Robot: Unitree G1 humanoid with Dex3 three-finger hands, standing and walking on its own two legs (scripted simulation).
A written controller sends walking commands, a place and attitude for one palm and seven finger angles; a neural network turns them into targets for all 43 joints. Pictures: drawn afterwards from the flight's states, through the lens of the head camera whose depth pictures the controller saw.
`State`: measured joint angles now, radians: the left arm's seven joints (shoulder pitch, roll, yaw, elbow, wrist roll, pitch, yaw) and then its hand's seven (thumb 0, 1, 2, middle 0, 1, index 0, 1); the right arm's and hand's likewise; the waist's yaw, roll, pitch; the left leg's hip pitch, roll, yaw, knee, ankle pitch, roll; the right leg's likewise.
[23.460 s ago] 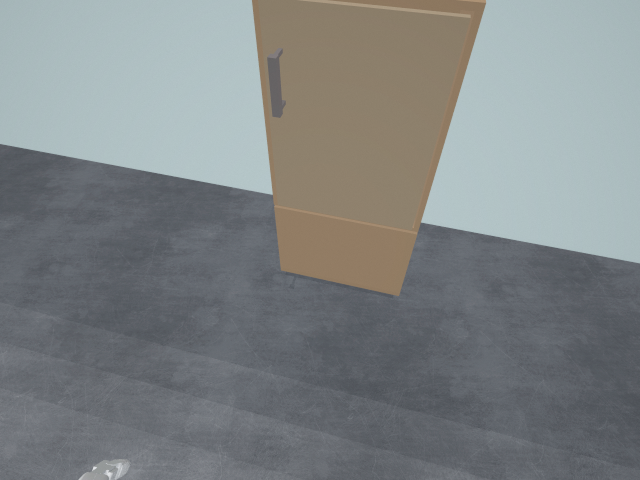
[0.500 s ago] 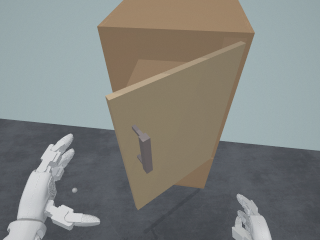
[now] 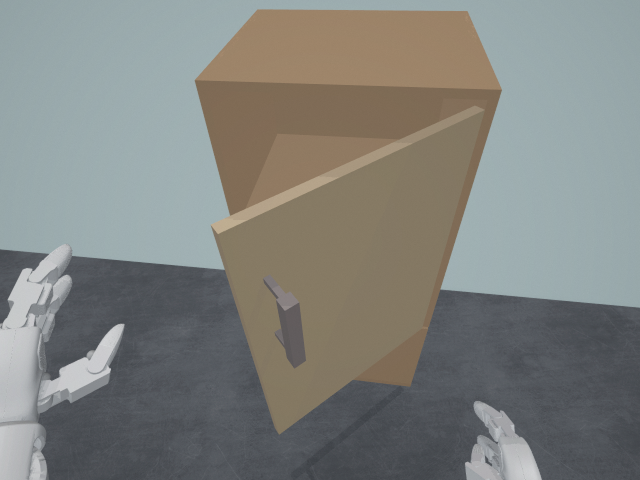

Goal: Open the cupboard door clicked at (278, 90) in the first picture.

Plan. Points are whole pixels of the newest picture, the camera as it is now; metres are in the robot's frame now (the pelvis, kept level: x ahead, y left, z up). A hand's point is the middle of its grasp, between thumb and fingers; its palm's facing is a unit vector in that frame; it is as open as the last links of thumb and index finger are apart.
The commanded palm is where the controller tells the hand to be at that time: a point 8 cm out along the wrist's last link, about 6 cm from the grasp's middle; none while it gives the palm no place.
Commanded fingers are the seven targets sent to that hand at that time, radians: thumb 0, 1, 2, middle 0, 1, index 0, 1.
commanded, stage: draw the hand back to the body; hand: left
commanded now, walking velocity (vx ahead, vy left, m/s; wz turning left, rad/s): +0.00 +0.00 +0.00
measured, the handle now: (284, 322) +0.31 +0.09 +0.04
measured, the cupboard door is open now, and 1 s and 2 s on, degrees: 44 44 44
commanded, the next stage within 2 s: step back with the hand held close in 0.46 s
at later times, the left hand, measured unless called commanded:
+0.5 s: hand (92, 348) +0.19 +0.25 +0.15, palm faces +0.44 -0.80 -0.41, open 7.4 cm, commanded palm +0.14 +0.29 +0.16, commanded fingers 0.00 0.90 0.90 -0.20 -0.30 -0.20 -0.30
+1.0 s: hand (71, 377) +0.16 +0.25 +0.15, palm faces +0.33 -0.79 -0.52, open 7.4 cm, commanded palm +0.10 +0.30 +0.17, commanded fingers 0.00 0.90 0.90 -0.20 -0.30 -0.20 -0.30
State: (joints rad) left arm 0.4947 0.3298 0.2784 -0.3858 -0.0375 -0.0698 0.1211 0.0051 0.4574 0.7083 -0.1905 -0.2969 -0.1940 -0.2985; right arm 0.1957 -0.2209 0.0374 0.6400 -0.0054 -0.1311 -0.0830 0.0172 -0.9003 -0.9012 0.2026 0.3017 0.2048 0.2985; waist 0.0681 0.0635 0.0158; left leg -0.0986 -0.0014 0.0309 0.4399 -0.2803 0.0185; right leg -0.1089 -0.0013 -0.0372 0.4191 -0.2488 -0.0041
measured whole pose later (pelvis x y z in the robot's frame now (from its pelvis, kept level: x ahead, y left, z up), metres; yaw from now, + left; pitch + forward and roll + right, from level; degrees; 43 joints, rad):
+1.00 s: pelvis -0.05 +0.00 +0.00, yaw -2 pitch +0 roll +0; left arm 0.57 0.42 0.38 -0.47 -0.04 -0.14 0.13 0.02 0.89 0.90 -0.21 -0.30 -0.21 -0.30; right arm 0.17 -0.24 -0.02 0.57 0.01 -0.01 -0.09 0.02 -0.90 -0.90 0.20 0.30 0.20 0.30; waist 0.00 0.02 0.04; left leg -0.25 0.01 0.06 0.47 -0.21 0.02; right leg -0.27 0.01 -0.01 0.43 -0.16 0.00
